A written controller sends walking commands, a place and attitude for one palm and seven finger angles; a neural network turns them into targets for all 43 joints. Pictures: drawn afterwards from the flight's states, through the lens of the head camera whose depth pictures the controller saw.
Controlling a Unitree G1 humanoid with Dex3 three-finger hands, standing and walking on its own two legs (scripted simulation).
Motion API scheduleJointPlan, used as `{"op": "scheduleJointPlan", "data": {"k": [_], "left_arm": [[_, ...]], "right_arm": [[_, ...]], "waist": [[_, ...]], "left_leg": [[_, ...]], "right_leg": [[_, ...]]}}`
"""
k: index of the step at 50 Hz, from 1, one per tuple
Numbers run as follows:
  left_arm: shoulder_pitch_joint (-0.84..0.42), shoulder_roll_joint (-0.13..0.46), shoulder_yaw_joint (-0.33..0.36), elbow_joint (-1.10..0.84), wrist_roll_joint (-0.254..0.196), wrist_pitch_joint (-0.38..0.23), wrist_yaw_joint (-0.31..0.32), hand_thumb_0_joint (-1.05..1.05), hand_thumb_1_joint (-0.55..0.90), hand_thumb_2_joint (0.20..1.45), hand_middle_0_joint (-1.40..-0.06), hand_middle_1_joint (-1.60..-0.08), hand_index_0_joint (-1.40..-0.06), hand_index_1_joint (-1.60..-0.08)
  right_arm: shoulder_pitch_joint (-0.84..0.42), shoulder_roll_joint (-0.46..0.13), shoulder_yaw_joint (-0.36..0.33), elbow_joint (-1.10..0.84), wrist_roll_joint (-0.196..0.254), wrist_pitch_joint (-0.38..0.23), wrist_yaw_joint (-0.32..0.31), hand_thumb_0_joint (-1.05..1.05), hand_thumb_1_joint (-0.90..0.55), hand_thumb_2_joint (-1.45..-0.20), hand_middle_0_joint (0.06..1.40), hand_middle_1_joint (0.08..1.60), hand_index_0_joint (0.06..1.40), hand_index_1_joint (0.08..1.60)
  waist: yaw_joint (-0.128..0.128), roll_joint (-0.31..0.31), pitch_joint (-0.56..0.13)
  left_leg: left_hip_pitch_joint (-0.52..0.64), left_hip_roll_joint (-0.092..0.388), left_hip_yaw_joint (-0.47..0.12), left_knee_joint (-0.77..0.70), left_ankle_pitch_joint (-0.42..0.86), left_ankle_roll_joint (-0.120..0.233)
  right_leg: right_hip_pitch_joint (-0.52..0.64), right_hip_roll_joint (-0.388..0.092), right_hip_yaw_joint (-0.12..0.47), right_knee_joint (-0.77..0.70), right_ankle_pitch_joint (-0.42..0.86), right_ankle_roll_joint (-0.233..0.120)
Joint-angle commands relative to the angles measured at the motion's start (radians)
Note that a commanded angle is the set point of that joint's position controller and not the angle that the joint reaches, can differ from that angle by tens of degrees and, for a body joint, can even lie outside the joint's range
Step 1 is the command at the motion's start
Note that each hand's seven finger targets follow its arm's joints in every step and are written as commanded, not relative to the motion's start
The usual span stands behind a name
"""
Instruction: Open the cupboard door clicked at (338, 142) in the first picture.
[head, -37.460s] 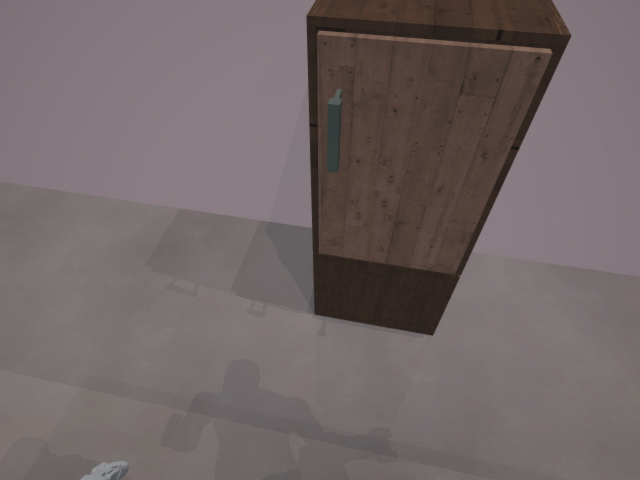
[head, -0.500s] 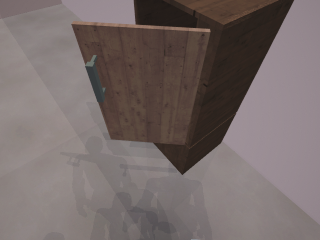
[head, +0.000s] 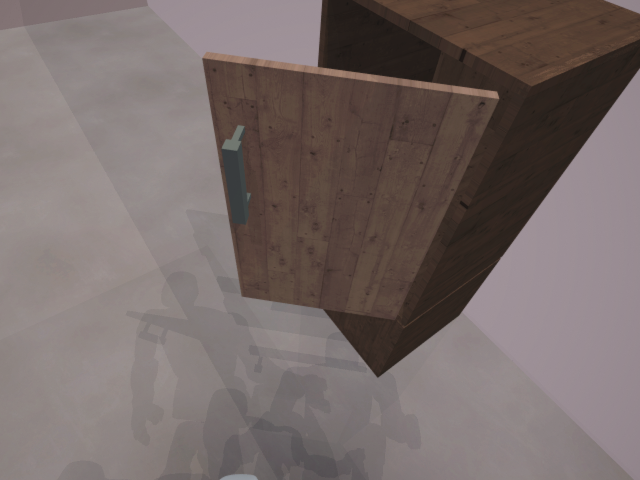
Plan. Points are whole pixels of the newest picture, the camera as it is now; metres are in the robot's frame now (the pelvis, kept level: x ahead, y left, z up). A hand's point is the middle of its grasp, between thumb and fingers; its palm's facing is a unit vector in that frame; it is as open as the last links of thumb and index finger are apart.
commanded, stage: come to a stop and stand still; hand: left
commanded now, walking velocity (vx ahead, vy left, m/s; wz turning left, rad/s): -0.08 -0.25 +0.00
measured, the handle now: (240, 176) +0.52 +0.18 +0.06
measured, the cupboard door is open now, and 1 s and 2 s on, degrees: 46 46 46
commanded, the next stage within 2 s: look again from close up in 1.10 s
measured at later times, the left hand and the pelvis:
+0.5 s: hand out of the picture +0.05 +0.16 -0.15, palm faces +0.00 -0.97 -0.24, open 7.4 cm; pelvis +0.00 -0.02 +0.01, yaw -1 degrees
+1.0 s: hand out of the picture +0.02 +0.15 -0.16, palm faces -0.02 -0.98 -0.21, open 7.4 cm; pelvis +0.02 -0.03 +0.02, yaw -2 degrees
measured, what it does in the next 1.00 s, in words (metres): steps on the spot: right foot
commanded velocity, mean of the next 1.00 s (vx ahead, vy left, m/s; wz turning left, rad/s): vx -0.01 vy -0.02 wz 0.00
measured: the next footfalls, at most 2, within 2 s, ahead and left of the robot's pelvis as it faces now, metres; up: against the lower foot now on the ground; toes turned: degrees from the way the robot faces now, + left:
right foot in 0.24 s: +0.02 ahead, -0.10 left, +0.00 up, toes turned -4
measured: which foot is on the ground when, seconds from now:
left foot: down 0.00-1.00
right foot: up 0.00-0.22, down 0.24-1.00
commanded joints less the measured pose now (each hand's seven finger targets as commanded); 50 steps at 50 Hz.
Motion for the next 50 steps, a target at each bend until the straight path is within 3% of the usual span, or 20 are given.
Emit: {"op": "scheduleJointPlan", "data": {"k": [1,3,6,8,10,11,12,13,14,15,16,17,18,20,23,24,26,31,43,50], "left_arm": [[0.047,0.009,-0.007,-0.037,-0.002,-0.020,-0.011,0.000,0.900,0.900,-0.200,-0.300,-0.200,-0.300],[0.058,-0.002,-0.015,-0.025,-0.004,-0.015,-0.020,0.000,0.900,0.900,-0.200,-0.300,-0.200,-0.300],[0.033,-0.002,-0.012,-0.042,-0.003,-0.005,-0.023,0.000,0.900,0.900,-0.200,-0.300,-0.200,-0.300],[0.043,-0.017,-0.011,-0.047,-0.004,-0.010,-0.023,0.000,0.900,0.900,-0.200,-0.300,-0.200,-0.300],[0.108,-0.023,-0.008,-0.030,-0.002,-0.019,-0.022,0.000,0.900,0.900,-0.200,-0.300,-0.200,-0.300],[0.123,-0.006,-0.006,-0.027,0.004,-0.028,-0.018,0.000,0.900,0.900,-0.200,-0.300,-0.200,-0.300],[0.110,0.046,-0.003,-0.031,0.011,-0.039,-0.011,0.000,0.900,0.900,-0.200,-0.300,-0.200,-0.300],[0.109,0.063,-0.024,-0.053,0.022,-0.028,0.020,0.000,0.900,0.900,-0.200,-0.300,-0.200,-0.300],[0.013,0.076,-0.026,-0.095,0.009,-0.049,0.018,0.000,0.900,0.900,-0.200,-0.300,-0.200,-0.300],[-0.009,0.087,-0.013,-0.132,0.007,-0.055,0.018,0.000,0.900,0.900,-0.200,-0.300,-0.200,-0.300],[-0.025,0.075,-0.008,-0.142,0.010,-0.065,0.023,0.000,0.900,0.900,-0.200,-0.300,-0.200,-0.300],[-0.029,0.062,-0.013,-0.140,0.009,-0.076,0.026,0.000,0.900,0.900,-0.200,-0.300,-0.200,-0.300],[-0.024,0.069,-0.012,-0.140,0.011,-0.077,0.025,0.000,0.900,0.900,-0.200,-0.300,-0.200,-0.300],[-0.012,0.057,-0.022,-0.121,0.002,-0.078,0.019,0.000,0.900,0.900,-0.200,-0.300,-0.200,-0.300],[0.017,0.019,-0.035,-0.099,-0.014,-0.079,0.011,0.000,0.900,0.900,-0.200,-0.300,-0.200,-0.300],[0.007,0.033,-0.036,-0.082,-0.013,-0.071,0.009,0.000,0.900,0.900,-0.200,-0.300,-0.200,-0.300],[0.023,0.036,-0.040,-0.060,-0.014,-0.068,0.006,0.000,0.900,0.900,-0.200,-0.300,-0.200,-0.300],[0.012,0.048,-0.049,-0.036,-0.014,-0.073,0.004,0.000,0.900,0.900,-0.200,-0.300,-0.200,-0.300],[0.041,0.053,-0.053,0.025,-0.014,-0.082,0.008,0.000,0.900,0.900,-0.200,-0.300,-0.200,-0.300],[0.054,0.049,-0.056,0.053,-0.013,-0.078,0.008,0.000,0.900,0.900,-0.200,-0.300,-0.200,-0.300]], "right_arm": [[0.033,-0.143,-0.015,-0.017,-0.002,-0.012,-0.022,0.000,-0.900,-0.900,0.200,0.300,0.200,0.300],[0.036,-0.144,-0.016,-0.007,-0.001,-0.008,-0.028,0.000,-0.900,-0.900,0.200,0.300,0.200,0.300],[0.073,-0.180,-0.037,0.012,-0.002,0.006,-0.033,0.000,-0.900,-0.900,0.200,0.300,0.200,0.300],[0.071,-0.180,-0.044,0.013,-0.005,0.009,-0.033,0.000,-0.900,-0.900,0.200,0.300,0.200,0.300],[0.052,-0.172,-0.046,0.010,0.002,0.014,-0.029,0.000,-0.900,-0.900,0.200,0.300,0.200,0.300],[0.059,-0.141,-0.043,0.011,0.009,0.014,-0.025,0.000,-0.900,-0.900,0.200,0.300,0.200,0.300],[0.064,-0.074,-0.029,0.010,0.017,0.014,-0.019,0.000,-0.900,-0.900,0.200,0.300,0.200,0.300],[-0.019,-0.126,-0.036,-0.053,0.025,0.009,-0.014,0.000,-0.900,-0.900,0.200,0.300,0.200,0.300],[0.029,-0.071,-0.023,-0.047,0.014,0.026,0.002,0.000,-0.900,-0.900,0.200,0.300,0.200,0.300],[0.049,-0.091,-0.025,-0.057,0.011,0.032,0.012,0.000,-0.900,-0.900,0.200,0.300,0.200,0.300],[0.065,-0.091,-0.025,-0.060,0.008,0.027,0.013,0.000,-0.900,-0.900,0.200,0.300,0.200,0.300],[0.055,-0.069,-0.017,-0.062,0.008,0.026,0.014,0.000,-0.900,-0.900,0.200,0.300,0.200,0.300],[0.068,-0.050,-0.007,-0.067,0.012,0.020,0.011,0.000,-0.900,-0.900,0.200,0.300,0.200,0.300],[0.122,-0.043,0.003,-0.037,0.014,0.011,0.004,0.000,-0.900,-0.900,0.200,0.300,0.200,0.300],[0.146,-0.093,0.013,0.000,0.008,-0.011,-0.007,0.000,-0.900,-0.900,0.200,0.300,0.200,0.300],[0.135,-0.087,0.018,0.015,0.009,-0.016,-0.008,0.000,-0.900,-0.900,0.200,0.300,0.200,0.300],[0.112,-0.086,0.026,0.024,0.012,-0.015,-0.012,0.000,-0.900,-0.900,0.200,0.300,0.200,0.300],[0.145,-0.079,0.033,0.069,0.009,-0.009,-0.009,0.000,-0.900,-0.900,0.200,0.300,0.200,0.300],[0.142,-0.077,0.039,0.138,0.017,-0.018,-0.019,0.000,-0.900,-0.900,0.200,0.300,0.200,0.300],[0.119,-0.083,0.038,0.151,0.018,-0.015,-0.024,0.000,-0.900,-0.900,0.200,0.300,0.200,0.300]], "waist": [[-0.020,0.284,-0.054],[-0.026,0.253,-0.079],[-0.052,0.237,-0.106],[-0.045,0.200,-0.099],[-0.017,0.172,-0.123],[-0.010,0.098,-0.111],[-0.020,-0.051,-0.088],[-0.008,-0.064,-0.029],[-0.059,-0.032,-0.061],[-0.061,-0.037,-0.047],[-0.075,-0.039,-0.031],[-0.076,0.049,-0.024],[-0.074,0.027,-0.031],[-0.075,-0.026,-0.041],[-0.044,0.100,-0.014],[-0.041,0.186,-0.019],[-0.025,0.121,0.002],[-0.040,0.023,0.012],[-0.038,0.064,-0.033],[-0.038,0.063,-0.017]], "left_leg": [[0.086,0.253,-0.242,-0.330,0.317,0.171],[0.140,0.242,-0.195,-0.302,0.435,0.168],[0.196,0.273,-0.215,-0.288,0.431,0.184],[0.168,0.275,-0.217,-0.274,0.413,0.181],[0.109,0.231,-0.179,-0.218,0.290,0.138],[0.053,0.171,-0.138,-0.163,0.173,0.092],[-0.029,0.073,-0.051,-0.075,0.017,0.030],[0.055,-0.004,0.021,0.100,-0.084,-0.026],[0.007,0.003,-0.031,0.198,-0.133,-0.005],[-0.035,0.002,-0.037,0.264,-0.129,0.009],[-0.062,0.007,-0.046,0.289,-0.128,0.019],[-0.031,0.017,-0.041,0.232,-0.137,0.018],[-0.002,0.010,-0.032,0.142,-0.152,0.019],[0.122,-0.005,-0.023,-0.060,-0.068,0.019],[0.148,0.088,-0.123,-0.185,0.149,0.061],[0.110,0.088,-0.147,-0.219,0.155,0.065],[0.072,0.081,-0.133,-0.238,0.078,0.059],[0.111,0.046,-0.085,-0.233,0.011,0.035],[0.167,0.057,-0.066,-0.224,0.129,0.026],[0.191,0.064,-0.066,-0.230,0.137,0.027]], "right_leg": [[-0.068,0.022,0.039,0.150,0.039,-0.010],[-0.053,0.037,0.016,0.076,0.055,0.001],[-0.054,0.055,0.002,0.014,0.034,0.000],[0.001,0.062,-0.004,-0.094,0.056,-0.007],[0.131,0.072,-0.020,-0.293,0.227,-0.010],[0.191,0.046,0.021,-0.418,0.304,-0.013],[0.222,-0.078,0.166,-0.497,0.390,-0.049],[0.057,-0.119,0.286,-0.536,0.570,-0.064],[0.032,-0.116,0.229,-0.572,0.218,-0.112],[0.019,-0.112,0.248,-0.576,0.156,-0.151],[0.029,-0.125,0.243,-0.556,0.245,-0.182],[0.036,-0.131,0.206,-0.533,0.357,-0.193],[0.051,-0.120,0.178,-0.497,0.435,-0.195],[0.044,-0.074,0.140,-0.449,0.436,-0.151],[0.055,0.011,0.098,-0.406,0.403,-0.070],[0.106,0.016,0.073,-0.387,0.375,-0.066],[0.145,0.017,0.081,-0.415,0.341,-0.066],[0.124,-0.017,0.133,-0.491,0.270,-0.077],[0.193,-0.026,0.123,-0.457,0.577,-0.057],[0.178,-0.023,0.120,-0.460,0.583,-0.055]]}}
